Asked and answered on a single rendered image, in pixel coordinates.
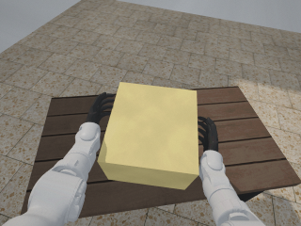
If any robot left forearm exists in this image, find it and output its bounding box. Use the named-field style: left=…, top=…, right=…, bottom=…
left=27, top=122, right=101, bottom=210

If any left robot upper arm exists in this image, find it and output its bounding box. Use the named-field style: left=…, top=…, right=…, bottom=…
left=2, top=170, right=87, bottom=226

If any robot right hand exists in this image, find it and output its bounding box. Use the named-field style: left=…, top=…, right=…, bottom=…
left=198, top=116, right=219, bottom=153

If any table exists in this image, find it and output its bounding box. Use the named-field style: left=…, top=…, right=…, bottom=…
left=20, top=86, right=301, bottom=218

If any robot right forearm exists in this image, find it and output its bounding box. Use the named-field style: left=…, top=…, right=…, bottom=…
left=198, top=150, right=260, bottom=226

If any carton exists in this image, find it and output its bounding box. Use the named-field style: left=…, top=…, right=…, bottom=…
left=97, top=82, right=199, bottom=190

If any robot left hand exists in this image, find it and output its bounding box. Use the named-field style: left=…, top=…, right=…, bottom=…
left=86, top=92, right=115, bottom=125

